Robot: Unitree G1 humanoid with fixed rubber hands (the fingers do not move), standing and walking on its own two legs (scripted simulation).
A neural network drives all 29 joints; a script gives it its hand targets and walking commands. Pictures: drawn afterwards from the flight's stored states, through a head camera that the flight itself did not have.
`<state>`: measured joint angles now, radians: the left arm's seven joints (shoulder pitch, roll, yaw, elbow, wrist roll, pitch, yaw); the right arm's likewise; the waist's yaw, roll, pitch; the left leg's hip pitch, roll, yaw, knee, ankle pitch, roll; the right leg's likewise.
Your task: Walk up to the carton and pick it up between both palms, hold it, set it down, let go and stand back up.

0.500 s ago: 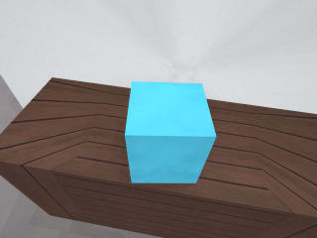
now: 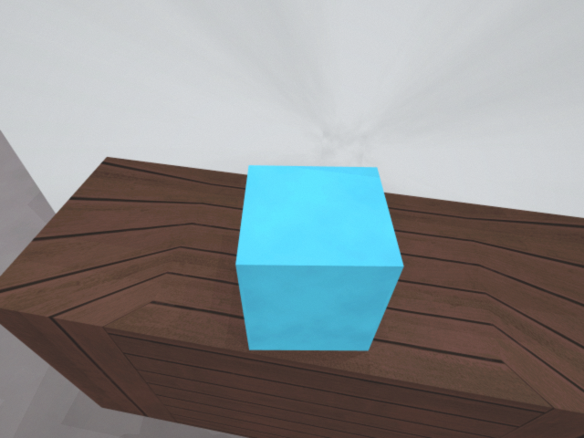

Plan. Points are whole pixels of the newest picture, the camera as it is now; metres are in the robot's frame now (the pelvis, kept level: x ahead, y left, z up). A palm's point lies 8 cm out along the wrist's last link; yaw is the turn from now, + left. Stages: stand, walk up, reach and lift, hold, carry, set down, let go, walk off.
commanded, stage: walk up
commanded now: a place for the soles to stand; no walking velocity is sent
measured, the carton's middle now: (310, 261) +0.42 -0.03 -0.01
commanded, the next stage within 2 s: reach and lift in 0.28 s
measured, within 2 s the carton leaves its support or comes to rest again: neither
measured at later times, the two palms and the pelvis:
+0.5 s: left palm out of the picture +0.16 +0.26 -0.13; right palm out of the picture +0.15 -0.25 -0.13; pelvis -0.03 -0.01 -0.03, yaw +0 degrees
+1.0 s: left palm out of the picture +0.16 +0.22 -0.09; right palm out of the picture +0.14 -0.22 -0.10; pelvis -0.04 +0.00 -0.02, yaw -2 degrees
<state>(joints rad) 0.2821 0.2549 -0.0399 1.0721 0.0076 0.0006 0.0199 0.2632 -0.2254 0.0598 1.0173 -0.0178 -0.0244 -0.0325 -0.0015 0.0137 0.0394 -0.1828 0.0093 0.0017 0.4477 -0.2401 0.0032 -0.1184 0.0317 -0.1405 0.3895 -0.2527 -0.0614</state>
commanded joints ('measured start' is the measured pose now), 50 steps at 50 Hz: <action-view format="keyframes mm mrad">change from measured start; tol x8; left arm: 1 75 111 19 -4 -3 -4 5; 14 61 113 23 6 1 0 7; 15 -793 244 83 -489 -66 189 0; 16 -629 247 66 -494 -64 306 29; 21 -396 143 92 -608 3 647 16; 25 -114 49 181 -575 123 757 -66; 29 -52 46 221 -736 156 704 -91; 41 -423 80 104 -864 7 458 22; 50 -48 -26 88 -771 34 464 12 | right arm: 1 49 -112 -13 -2 2 -6 -7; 14 42 -104 -8 15 6 -5 -10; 15 -752 -69 -206 -186 -105 -34 31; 16 -586 -96 -246 -155 -144 13 60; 20 -395 -102 -170 -228 -40 173 122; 24 -212 -176 -13 -84 144 208 95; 29 -257 -245 -4 -214 162 126 64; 39 -345 -50 -115 -470 13 12 130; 50 -169 -196 -131 -333 47 -34 120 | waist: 1 3 -23 29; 13 4 24 24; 15 -76 -63 -130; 16 -59 -95 4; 18 -65 -138 -110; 23 -18 60 -257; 34 27 -70 -33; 41 -12 -25 -195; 50 -2 -29 -90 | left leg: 1 -54 98 -103 -48 165 49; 14 -74 94 -109 -59 122 46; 16 -446 70 41 145 -264 1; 17 -466 65 49 167 -249 -1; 21 -270 54 49 240 -47 -50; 25 13 24 15 252 432 -93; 32 -55 -3 60 95 147 -32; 39 -115 38 59 149 -127 6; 43 -90 47 47 131 -113 -9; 50 158 5 28 19 232 -40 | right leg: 1 3 -159 144 -80 152 26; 14 23 -160 126 -86 78 15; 15 -210 -95 110 189 -190 24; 16 -181 -129 154 211 -331 32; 20 -156 -168 198 256 -72 18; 25 -117 -57 78 262 555 34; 30 -74 -28 78 116 438 63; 36 -244 -103 184 32 -185 40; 38 -279 -129 223 35 -255 35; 50 -139 -4 70 11 161 25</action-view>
